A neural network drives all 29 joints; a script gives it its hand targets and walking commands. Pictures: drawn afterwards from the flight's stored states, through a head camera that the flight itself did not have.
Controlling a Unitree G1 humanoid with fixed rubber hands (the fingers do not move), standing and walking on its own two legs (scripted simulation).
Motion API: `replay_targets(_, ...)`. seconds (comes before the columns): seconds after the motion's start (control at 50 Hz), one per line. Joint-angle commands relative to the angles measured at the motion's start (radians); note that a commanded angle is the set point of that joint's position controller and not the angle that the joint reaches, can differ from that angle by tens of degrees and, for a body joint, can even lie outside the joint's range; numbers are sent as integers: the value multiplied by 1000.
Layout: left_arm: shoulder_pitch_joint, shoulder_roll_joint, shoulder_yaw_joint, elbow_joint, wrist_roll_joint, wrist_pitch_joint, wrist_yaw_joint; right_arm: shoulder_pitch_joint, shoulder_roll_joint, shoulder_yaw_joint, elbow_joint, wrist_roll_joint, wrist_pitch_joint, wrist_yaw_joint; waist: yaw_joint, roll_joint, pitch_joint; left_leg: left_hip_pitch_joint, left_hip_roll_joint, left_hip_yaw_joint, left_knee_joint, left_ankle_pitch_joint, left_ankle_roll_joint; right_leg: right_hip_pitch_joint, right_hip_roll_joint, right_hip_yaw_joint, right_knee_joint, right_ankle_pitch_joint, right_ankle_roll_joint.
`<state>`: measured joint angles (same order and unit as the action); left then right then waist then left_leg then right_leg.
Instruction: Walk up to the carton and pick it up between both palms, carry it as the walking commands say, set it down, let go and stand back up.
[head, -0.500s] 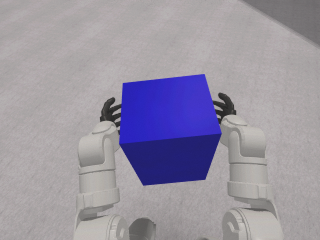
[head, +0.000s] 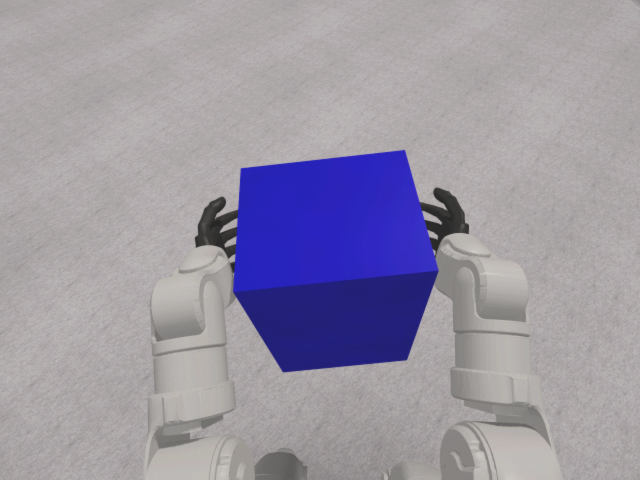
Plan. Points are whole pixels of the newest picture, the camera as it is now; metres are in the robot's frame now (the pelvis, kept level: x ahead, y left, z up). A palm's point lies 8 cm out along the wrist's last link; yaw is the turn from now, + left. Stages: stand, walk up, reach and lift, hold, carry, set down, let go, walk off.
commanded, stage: carry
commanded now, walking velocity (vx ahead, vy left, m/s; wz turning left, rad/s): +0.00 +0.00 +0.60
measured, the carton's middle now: (335, 277) +0.35 +0.01 +0.02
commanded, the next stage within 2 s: none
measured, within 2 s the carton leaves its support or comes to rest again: neither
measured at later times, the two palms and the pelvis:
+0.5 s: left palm (9, 297) +0.30 +0.37 +0.09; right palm (258, 235) +0.37 +0.10 +0.09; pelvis +0.01 +0.14 +0.00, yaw +15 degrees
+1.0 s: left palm out of the picture +0.19 +0.55 +0.10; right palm (74, 260) +0.34 +0.31 +0.10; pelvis -0.03 +0.26 +0.00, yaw +31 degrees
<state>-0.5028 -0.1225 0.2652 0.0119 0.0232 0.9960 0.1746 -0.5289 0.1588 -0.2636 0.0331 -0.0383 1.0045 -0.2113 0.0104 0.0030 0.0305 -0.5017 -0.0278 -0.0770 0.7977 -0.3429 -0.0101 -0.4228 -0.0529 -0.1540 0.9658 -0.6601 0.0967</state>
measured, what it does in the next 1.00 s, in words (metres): steps to the left, turning left: right foot, then left foot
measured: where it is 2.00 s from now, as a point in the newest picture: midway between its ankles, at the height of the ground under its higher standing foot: outside the picture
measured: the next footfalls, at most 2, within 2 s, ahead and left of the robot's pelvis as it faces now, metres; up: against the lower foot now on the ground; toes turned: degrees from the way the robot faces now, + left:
right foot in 0.04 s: +0.02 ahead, -0.06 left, +0.00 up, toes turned -6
left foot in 0.38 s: +0.06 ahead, +0.27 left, +0.00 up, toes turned +10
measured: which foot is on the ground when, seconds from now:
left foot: down 0.00-0.06, up 0.08-0.36, down 0.38-0.64, up 0.66-0.98, down 1.00-1.00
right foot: up 0.00-0.02, down 0.04-0.38, up 0.40-0.60, down 0.62-1.00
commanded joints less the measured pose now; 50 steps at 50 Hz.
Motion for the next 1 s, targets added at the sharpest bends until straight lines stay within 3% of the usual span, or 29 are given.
replay_targets(0.0, -788, -851, -696, -286, -264, -51, -44, -652, 779, 626, -197, 210, -47, 70, -48, 261, -565, 439, 216, -397, -203, 1024, 167, 5, 51, 118, -250, 97, -18)
replay_targets(0.04, -618, -879, -685, -243, -256, -31, -47, -526, 788, 624, -182, 187, -26, 65, 1, 78, -685, 130, 114, -190, 54, 648, 62, 486, -136, 236, -587, 539, -72)
replay_targets(0.06, -609, -854, -675, -190, -233, -44, -43, -661, 761, 656, -259, 209, -44, 61, -11, -239, -657, -193, 22, -18, 213, -38, 12, 771, -389, 337, -467, 1224, -138)
replay_targets(0.08, -639, -828, -650, -223, -236, -51, -45, -695, 763, 686, -275, 225, -39, 56, -21, -387, -600, -353, 9, 60, 332, -323, -5, 832, -475, 356, -353, 1593, -183)
replay_targets(0.1, -763, -827, -650, -302, -247, -61, -41, -796, 773, 694, -328, 252, -46, 59, -12, -306, -572, -399, 43, 75, 353, -292, -17, 844, -483, 306, -331, 1633, -223)
replay_targets(0.14, -627, -760, -598, -296, -206, -42, -38, -640, 762, 694, -274, 247, -24, 60, 0, -130, -538, -359, 38, 119, 383, -200, -21, 756, -431, 201, -368, 1438, -223)
replay_targets(0.16, -635, -770, -593, -229, -196, -33, -37, -674, 783, 713, -247, 249, -20, 58, 2, -206, -526, -328, 44, 140, 361, -153, -32, 736, -391, 129, -386, 1337, -217)
replay_targets(0.2, -548, -740, -597, -250, -175, -8, -30, -581, 771, 691, -213, 243, 6, 59, 11, -152, -518, -230, 55, 177, 289, -92, -36, 629, -374, 36, -394, 1167, -215)
replay_targets(0.22, -603, -726, -582, -245, -169, -16, -24, -682, 750, 710, -259, 247, -2, 56, 7, -229, -468, -223, 46, 194, 287, -93, -45, 591, -369, 20, -390, 1169, -200)
replay_targets(0.32, -635, -764, -615, -199, -176, 11, -18, -615, 741, 639, -176, 217, 21, 51, -16, -156, -515, 31, -14, 250, -156, 16, -1, 512, -333, -106, -185, 1102, -131)
replay_targets(0.34, -639, -772, -621, -179, -187, 3, -18, -624, 745, 632, -191, 212, 5, 49, -49, -137, -582, 212, -47, 207, -312, 163, 8, 438, -287, -114, -8, 1117, -90)
replay_targets(0.36, -657, -768, -610, -146, -169, 1, -12, -745, 740, 660, -211, 241, 0, 54, -46, -57, -503, 371, 83, -73, -333, 694, 66, 171, -226, -70, 137, 558, -23)
replay_targets(0.38, -598, -781, -640, -195, -177, 13, -14, -622, 740, 634, -167, 228, 17, 61, -6, 341, -535, 574, 288, -405, -216, 1521, 166, -132, -75, -16, 277, -82, 28)
replay_targets(0.4, -622, -774, -667, -165, -195, 17, -13, -510, 707, 573, -98, 185, 22, 57, -15, 414, -577, 647, 276, -459, -158, 1690, 216, -232, -28, 123, 324, -184, 24)
replay_targets(0.46, -653, -845, -708, -288, -255, -19, -50, -492, 788, 635, -198, 209, -2, 79, -43, 171, -566, 683, 241, -436, -154, 1378, 201, -254, 15, 135, 56, -89, 7)
replay_targets(0.48, -730, -869, -719, -284, -259, -26, -42, -587, 786, 631, -227, 213, -19, 77, -43, 250, -571, 614, 223, -423, -182, 1250, 188, -177, 40, 123, -28, -45, -5)
replay_targets(0.56, -628, -868, -693, -221, -244, -23, -45, -609, 750, 659, -300, 206, -30, 66, -46, 204, -568, 427, 205, -478, -243, 948, 183, 27, 80, 130, -272, 91, -31)
replay_targets(0.6, -596, -864, -680, -268, -234, -20, -43, -547, 785, 666, -261, 215, -14, 69, -12, 190, -630, 191, 145, -337, -146, 691, 112, 352, -25, 192, -476, 325, -79)
replay_targets(0.64, -652, -836, -660, -236, -223, -24, -43, -671, 782, 693, -296, 224, -10, 67, -11, -418, -574, -306, -20, 36, 269, -300, -18, 714, -506, 460, -502, 994, -215)
replay_targets(0.66, -568, -818, -639, -217, -198, -9, -40, -627, 779, 687, -255, 218, 6, 61, -10, -250, -508, -356, 33, 55, 388, -324, -20, 684, -540, 417, -439, 1234, -266)
replay_targets(0.7, -630, -777, -606, -273, -195, -10, -39, -642, 790, 699, -255, 237, 7, 63, -7, -28, -521, -337, 66, 67, 469, -187, -21, 659, -448, 247, -433, 1198, -230)
replay_targets(0.72, -626, -785, -619, -298, -206, -14, -41, -663, 782, 715, -324, 257, -6, 68, 0, -50, -561, -328, 59, 79, 439, -159, -26, 716, -403, 195, -419, 1164, -236)
replay_targets(0.74, -599, -762, -569, -209, -186, -10, -35, -687, 772, 717, -263, 247, 2, 53, 0, -181, -531, -332, 59, 113, 435, -122, -45, 697, -366, 130, -422, 1185, -214)
replay_targets(0.76, -530, -774, -577, -208, -171, 1, -32, -644, 786, 729, -276, 265, 13, 59, 4, -151, -521, -321, 53, 135, 404, -116, -49, 695, -374, 106, -417, 1193, -227)
replay_targets(0.78, -583, -748, -561, -247, -184, -9, -30, -704, 770, 739, -294, 262, 11, 51, 4, -230, -485, -313, 58, 176, 403, -118, -61, 638, -368, 84, -402, 1203, -213)
replay_targets(0.9, -555, -776, -599, -192, -167, 13, -15, -656, 741, 680, -258, 245, 18, 48, 15, -213, -523, -81, 30, 245, 6, -90, -39, 570, -362, -55, -286, 1191, -153)
replay_targets(0.92, -596, -773, -614, -322, -194, -11, -17, -584, 776, 690, -265, 252, 14, 53, 8, -244, -533, -58, 21, 253, -32, -57, -42, 549, -366, -63, -258, 1152, -147)
replay_targets(0.96, -677, -783, -610, -245, -188, -11, -15, -745, 780, 705, -281, 275, 5, 54, -43, -248, -605, 177, -35, 221, -343, 179, -4, 500, -280, -121, -21, 1163, -74)
replay_targets(0.98, -678, -782, -629, -245, -187, -1, -13, -688, 787, 679, -209, 253, 15, 57, -46, -38, -545, 382, 76, -20, -344, 620, 47, 188, -231, -54, 126, 606, -35)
